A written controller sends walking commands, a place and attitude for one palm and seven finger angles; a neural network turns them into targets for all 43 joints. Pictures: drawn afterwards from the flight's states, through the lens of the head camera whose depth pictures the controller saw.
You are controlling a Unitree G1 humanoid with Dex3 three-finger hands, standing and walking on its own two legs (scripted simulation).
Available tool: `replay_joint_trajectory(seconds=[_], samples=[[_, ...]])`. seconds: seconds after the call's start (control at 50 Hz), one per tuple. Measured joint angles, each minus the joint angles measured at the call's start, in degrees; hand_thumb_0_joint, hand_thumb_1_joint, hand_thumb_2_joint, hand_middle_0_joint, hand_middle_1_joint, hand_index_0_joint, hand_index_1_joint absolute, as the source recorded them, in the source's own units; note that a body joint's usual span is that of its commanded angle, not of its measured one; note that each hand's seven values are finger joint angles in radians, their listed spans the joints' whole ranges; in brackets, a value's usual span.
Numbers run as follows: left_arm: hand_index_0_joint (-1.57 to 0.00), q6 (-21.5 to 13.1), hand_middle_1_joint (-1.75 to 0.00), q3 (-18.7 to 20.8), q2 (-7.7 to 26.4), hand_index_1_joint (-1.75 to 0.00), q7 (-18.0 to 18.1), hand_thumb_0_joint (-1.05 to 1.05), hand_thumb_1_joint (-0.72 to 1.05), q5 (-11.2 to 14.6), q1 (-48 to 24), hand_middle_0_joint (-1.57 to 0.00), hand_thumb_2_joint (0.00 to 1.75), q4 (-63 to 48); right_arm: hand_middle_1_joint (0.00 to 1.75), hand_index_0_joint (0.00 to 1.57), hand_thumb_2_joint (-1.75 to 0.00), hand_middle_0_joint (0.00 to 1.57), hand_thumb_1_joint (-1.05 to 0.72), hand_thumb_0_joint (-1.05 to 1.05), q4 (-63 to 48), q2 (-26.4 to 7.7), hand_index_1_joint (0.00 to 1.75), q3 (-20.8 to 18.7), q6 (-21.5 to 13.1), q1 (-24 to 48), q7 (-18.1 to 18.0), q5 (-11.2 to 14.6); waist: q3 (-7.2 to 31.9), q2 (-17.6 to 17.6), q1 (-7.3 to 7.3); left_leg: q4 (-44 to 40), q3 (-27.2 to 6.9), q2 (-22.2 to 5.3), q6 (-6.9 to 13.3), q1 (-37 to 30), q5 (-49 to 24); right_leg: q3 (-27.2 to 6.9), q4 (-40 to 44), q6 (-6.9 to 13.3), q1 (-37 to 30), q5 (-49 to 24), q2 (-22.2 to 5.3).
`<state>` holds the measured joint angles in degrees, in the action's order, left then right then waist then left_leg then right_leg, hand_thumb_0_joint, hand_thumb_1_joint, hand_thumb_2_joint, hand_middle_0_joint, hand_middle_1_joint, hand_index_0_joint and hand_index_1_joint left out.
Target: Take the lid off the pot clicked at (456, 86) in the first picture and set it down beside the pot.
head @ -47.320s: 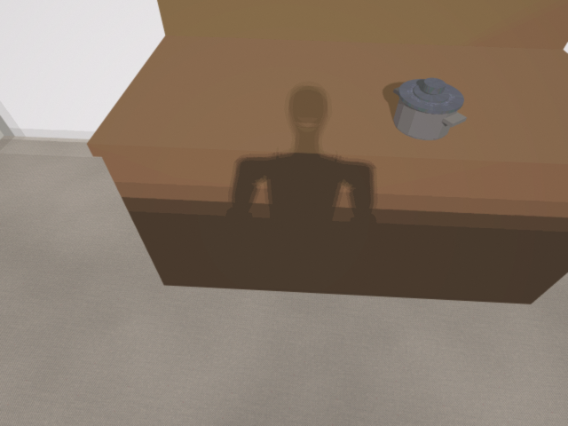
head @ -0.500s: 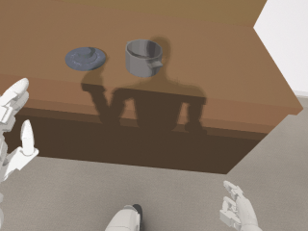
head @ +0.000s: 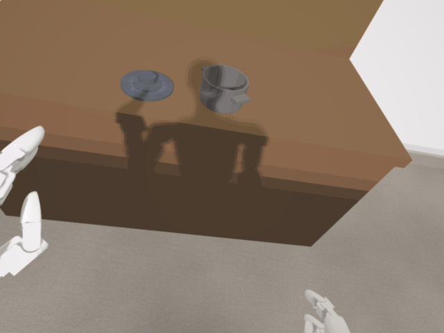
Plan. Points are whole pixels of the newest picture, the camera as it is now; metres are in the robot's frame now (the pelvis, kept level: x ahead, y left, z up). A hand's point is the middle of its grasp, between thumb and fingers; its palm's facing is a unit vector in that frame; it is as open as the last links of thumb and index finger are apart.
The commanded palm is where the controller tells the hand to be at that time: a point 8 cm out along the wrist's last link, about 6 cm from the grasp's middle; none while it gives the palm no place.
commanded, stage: stop stepping back and stand still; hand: left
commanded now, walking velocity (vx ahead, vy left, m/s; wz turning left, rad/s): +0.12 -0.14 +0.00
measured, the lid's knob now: (147, 77) +0.79 +0.25 +0.00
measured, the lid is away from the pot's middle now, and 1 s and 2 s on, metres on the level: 0.23 0.23 0.23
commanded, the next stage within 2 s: let the arm hang, fingers relaxed in 1.26 s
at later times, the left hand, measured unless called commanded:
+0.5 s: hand out of the picture +0.14 +0.23 -0.20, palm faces +0.02 -0.99 -0.14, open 7.4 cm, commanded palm none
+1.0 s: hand out of the picture +0.14 +0.24 -0.18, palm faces +0.13 -0.96 -0.23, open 7.4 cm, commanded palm none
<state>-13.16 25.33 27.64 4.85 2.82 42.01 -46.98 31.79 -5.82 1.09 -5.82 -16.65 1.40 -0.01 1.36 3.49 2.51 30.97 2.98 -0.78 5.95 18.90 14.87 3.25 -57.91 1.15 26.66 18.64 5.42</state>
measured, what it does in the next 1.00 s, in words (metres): walks ahead: right foot, then left foot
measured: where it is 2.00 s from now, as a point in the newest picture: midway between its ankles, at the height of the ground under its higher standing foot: outside the picture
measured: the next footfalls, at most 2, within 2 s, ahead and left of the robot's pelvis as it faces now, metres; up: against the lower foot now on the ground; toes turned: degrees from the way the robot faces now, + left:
right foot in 0.28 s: -0.02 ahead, -0.09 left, +0.00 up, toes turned -5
left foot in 0.44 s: +0.02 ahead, +0.16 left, +0.00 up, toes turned +10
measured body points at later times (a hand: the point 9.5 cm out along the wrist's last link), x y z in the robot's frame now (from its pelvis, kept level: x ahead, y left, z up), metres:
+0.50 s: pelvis +0.00 +0.06 -0.06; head -0.01 +0.10 +0.39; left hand +0.14 +0.29 -0.19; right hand +0.07 -0.21 -0.15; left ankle -0.03 +0.17 -0.74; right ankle -0.06 -0.09 -0.70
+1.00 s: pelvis +0.10 +0.04 -0.01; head +0.15 +0.05 +0.44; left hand +0.13 +0.29 -0.16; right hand +0.15 -0.19 -0.16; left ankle -0.02 +0.15 -0.73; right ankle +0.05 -0.12 -0.73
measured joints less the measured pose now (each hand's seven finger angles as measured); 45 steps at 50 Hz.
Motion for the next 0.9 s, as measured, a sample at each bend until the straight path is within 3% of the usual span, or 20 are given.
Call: replay_joint_trajectory(seconds=[0.1,0.18,0.24,0.28,0.32,0.34,0.38,0.42,0.44,0.5,0.54,0.58,0.62,0.7,0.74,0.78,0.9], samples=[[-0.21,2.3,-0.3,0.88,0.24,-0.3,0.82,0.01,0.89,-0.35,-2.2,-0.21,0.89,4.39,0.3,0.2,-0.9,0.2,-0.9,0.01,1.59,-0.92,0.3,-0.66,0.06,0.14,-2.76,-0.53,-0.28,-1.7,-1.58,-4.19,0.5,0.59,-2.08,-1.52,-2.15,1.43,13.55,1.0,-6.0,1.59,-0.65],[-0.21,4.12,-0.3,-0.03,-1.74,-0.3,1.47,0.01,0.89,0.02,-4.34,-0.21,0.89,7.64,0.3,0.2,-0.9,0.2,-0.9,0.01,1.86,-1.93,0.3,-1.04,-0.93,0.89,-3.92,-0.87,-0.5,-3.19,-1.32,-7.78,1.26,2.05,-2.77,-3.32,-4.02,2.84,23.32,1.35,-11.28,5.1,-0.54],[-0.21,4.65,-0.3,-1.03,-1.91,-0.3,1.43,0.01,0.89,0.17,-4.45,-0.21,0.89,8.07,0.3,0.2,-0.9,0.2,-0.9,0.01,1.27,-2.63,0.3,-1.24,-1.02,1.7,-4.09,-0.97,-0.9,-3.4,-0.82,-7.91,1.82,3.61,-2.92,-3.28,-4.43,3.61,31.83,2.02,-15.86,3.36,-0.28],[-0.2,4.12,-0.3,-4.55,-1.83,-0.3,0.1,0.01,0.89,-3.39,-8.92,-0.21,0.89,15.0,0.3,0.2,-0.9,0.2,-0.9,0.01,0.78,-4.44,0.3,-2.31,-0.43,2.11,-3.05,-0.21,-0.78,-3.83,-1.0,3.02,1.2,5.33,-4.16,2.67,-1.12,4.19,32.97,4.74,-16.92,-4.22,-2.55],[-0.2,7.22,-0.3,-10.23,-5.05,-0.3,-1.36,0.0,0.89,-5.68,-16.04,-0.2,0.89,28.28,0.3,0.2,-0.9,0.2,-0.9,0.01,2.09,-6.89,0.3,-3.83,2.22,2.85,-1.93,0.27,-0.18,-6.62,-1.9,21.73,-0.88,3.65,-4.37,9.1,9.85,4.93,26.83,1.62,-14.5,1.53,-3.13],[-0.2,9.41,-0.3,-12.55,-7.26,-0.3,-1.86,0.0,0.9,-6.23,-19.19,-0.2,0.89,36.2,0.3,0.2,-0.9,0.2,-0.9,0.01,3.27,-7.52,0.3,-4.34,3.98,2.74,-1.62,0.36,0.55,-7.63,-1.65,28.38,-2.34,2.47,-4.2,10.68,13.84,5.52,23.17,0.53,-13.32,4.19,-3.26],[-0.2,13.4,-0.3,-15.34,-10.79,-0.3,-2.2,0.0,0.9,-6.75,-23.6,-0.2,0.9,51.69,0.3,0.2,-0.9,0.2,-0.9,0.01,5.55,-7.54,0.3,-4.1,6.6,1.07,-0.97,-0.33,2.78,-6.33,-0.64,33.39,-3.7,0.13,-4.03,10.95,17.22,6.22,17.58,-0.88,-11.86,8.27,-4.99],[-0.19,16.27,-0.3,-16.81,-13.0,-0.29,-2.39,0.0,0.9,-6.89,-25.52,-0.2,0.9,64.28,0.3,0.2,-0.9,0.2,-0.9,0.01,6.91,-6.88,0.3,-3.33,7.84,-1.11,-0.31,-1.28,4.1,-2.5,0.45,26.89,-3.81,-2.04,-4.02,7.3,17.42,5.71,11.76,-1.85,-10.47,12.08,-7.8],[-0.19,17.37,-0.3,-17.64,-14.06,-0.29,-2.95,0.0,0.91,-6.75,-25.68,-0.19,0.9,69.11,0.3,0.2,-0.9,0.2,-0.9,0.01,6.82,-7.02,0.3,-3.15,7.64,-2.16,-0.17,-1.78,4.35,-1.38,1.14,21.83,-4.45,-2.35,-3.78,5.68,16.58,4.77,7.56,-1.37,-8.59,14.1,-8.69],[-0.19,19.59,-0.3,-21.1,-16.26,-0.29,-5.01,0.01,0.91,-5.79,-25.71,-0.19,0.89,81.96,0.3,0.2,-0.9,0.2,-0.9,0.01,9.09,-5.81,0.3,-2.64,6.6,-3.77,-1.7,-2.62,2.38,1.56,2.99,24.74,-2.38,-0.81,-4.94,6.49,17.38,-2.73,-9.75,-1.01,-0.11,15.92,-7.24],[-0.19,19.93,-0.3,-23.1,-17.46,-0.29,-5.9,0.01,0.91,-5.06,-26.53,-0.19,0.89,87.24,0.3,0.2,-0.9,0.2,-0.9,0.01,11.36,-4.39,0.3,-2.15,6.49,-5.79,-2.69,-2.92,0.28,2.8,3.61,22.31,-2.77,-0.28,-5.44,5.78,16.01,-4.62,-14.82,-1.24,4.37,12.95,-6.38],[-0.2,18.73,-0.3,-23.03,-18.01,-0.29,-5.89,-0.02,0.94,-4.08,-28.51,-0.2,0.89,88.38,0.3,0.2,-0.9,0.2,-0.9,0.01,14.31,-3.22,0.3,-1.59,6.55,-7.84,-3.16,-2.9,-2.3,2.67,2.78,18.46,-4.61,-0.4,-6.05,5.16,13.64,-4.77,-12.01,-1.54,6.53,11.51,-6.29],[-0.2,17.57,-0.3,-23.85,-17.95,-0.29,-6.5,-0.03,0.95,-4.04,-29.81,-0.2,0.89,89.19,0.3,0.2,-0.9,0.2,-0.9,0.01,17.14,-2.73,0.3,-1.15,6.96,-8.99,-3.11,-2.8,-4.32,1.38,1.55,14.03,-6.15,-1.08,-6.56,3.91,11.47,-4.38,-2.7,-1.88,5.55,9.97,-6.49],[-0.2,14.7,-0.3,-24.48,-16.89,-0.3,-6.38,-0.02,0.94,-3.36,-28.44,-0.2,0.89,91.91,0.3,0.2,-0.9,0.2,-0.9,0.01,20.01,-2.53,0.3,-1.9,7.11,-10.85,-3.17,-1.62,-4.86,-0.73,0.73,9.55,-7.36,-1.65,-7.87,1.45,10.55,-3.98,19.59,-1.96,-2.95,-3.56,-6.66],[-0.2,13.68,-0.3,-24.03,-16.36,-0.3,-5.37,-0.02,0.93,-3.33,-27.56,-0.2,0.89,94.9,0.3,0.2,-0.9,0.2,-0.9,0.01,21.3,-2.87,0.3,-2.71,7.2,-10.11,-3.2,-0.89,-4.28,-1.12,0.38,10.29,-6.3,-1.83,-7.86,0.72,11.48,-4.51,20.54,-3.06,-4.54,1.0,-6.72],[-0.2,13.84,-0.3,-24.0,-16.48,-0.3,-4.79,-0.01,0.93,-3.6,-27.41,-0.2,0.89,98.11,0.3,0.2,-0.9,0.2,-0.9,0.01,21.79,-3.63,0.3,-3.8,7.18,-8.76,-3.31,-0.62,-4.06,-2.7,1.0,10.34,-5.59,-1.9,-7.31,-0.36,11.1,-4.04,20.76,-3.51,-6.26,3.33,-6.66],[-0.2,14.3,-0.3,-23.03,-16.4,-0.29,-3.18,0.0,0.91,-3.31,-28.41,-0.2,0.89,102.69,0.3,0.2,-0.9,0.2,-0.91,0.01,22.57,-3.04,0.3,-4.49,6.02,-3.31,-3.68,-0.45,-3.49,-3.27,0.1,5.31,-3.03,-1.68,-7.1,-6.02,10.77,-4.39,22.26,-3.43,-10.1,3.66,-7.59]])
